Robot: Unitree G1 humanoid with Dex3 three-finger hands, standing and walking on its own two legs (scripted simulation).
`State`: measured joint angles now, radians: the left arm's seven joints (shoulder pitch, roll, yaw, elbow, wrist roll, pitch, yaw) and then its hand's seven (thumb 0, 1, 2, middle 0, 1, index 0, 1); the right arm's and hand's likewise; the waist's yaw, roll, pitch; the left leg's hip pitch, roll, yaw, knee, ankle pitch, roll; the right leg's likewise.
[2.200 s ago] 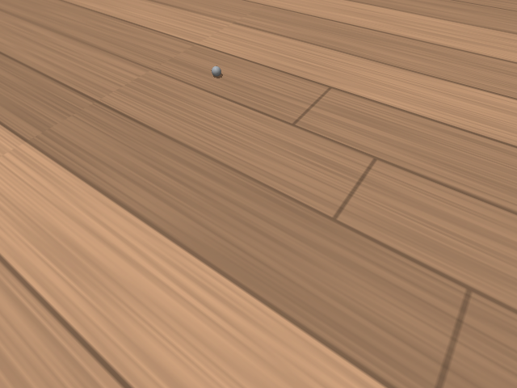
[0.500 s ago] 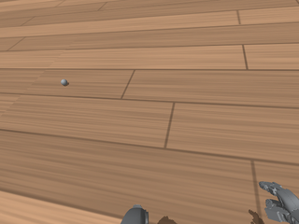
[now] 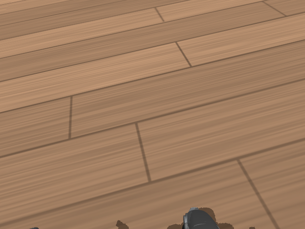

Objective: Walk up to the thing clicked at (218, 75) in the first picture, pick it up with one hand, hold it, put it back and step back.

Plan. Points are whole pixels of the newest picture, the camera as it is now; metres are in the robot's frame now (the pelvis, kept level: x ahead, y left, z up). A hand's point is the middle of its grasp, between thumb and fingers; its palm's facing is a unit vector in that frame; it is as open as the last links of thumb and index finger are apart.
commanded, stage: walk up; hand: left
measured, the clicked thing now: out of the picture +1.16 +1.41 -0.73
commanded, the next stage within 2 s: none
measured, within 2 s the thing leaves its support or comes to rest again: neither
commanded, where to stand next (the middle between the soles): +0.70 +1.52 m, yaw -46 degrees
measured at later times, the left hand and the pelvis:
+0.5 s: hand out of the picture +0.34 +0.52 -0.16, palm faces -0.19 -0.79 -0.58, open 7.4 cm; pelvis +0.24 +0.20 -0.03, yaw -11 degrees
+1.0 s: hand out of the picture +0.54 +0.65 -0.10, palm faces -0.26 -0.72 -0.64, open 7.3 cm; pelvis +0.38 +0.36 -0.02, yaw -18 degrees
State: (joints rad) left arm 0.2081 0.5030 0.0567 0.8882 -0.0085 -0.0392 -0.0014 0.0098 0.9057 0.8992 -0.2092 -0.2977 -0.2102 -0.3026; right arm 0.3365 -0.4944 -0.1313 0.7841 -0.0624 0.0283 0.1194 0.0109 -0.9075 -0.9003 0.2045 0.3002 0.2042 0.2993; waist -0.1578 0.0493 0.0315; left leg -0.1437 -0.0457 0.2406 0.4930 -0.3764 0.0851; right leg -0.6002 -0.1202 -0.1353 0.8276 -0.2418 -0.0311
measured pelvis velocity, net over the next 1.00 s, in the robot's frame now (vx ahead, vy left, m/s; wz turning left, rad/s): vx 0.38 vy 0.36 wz -0.32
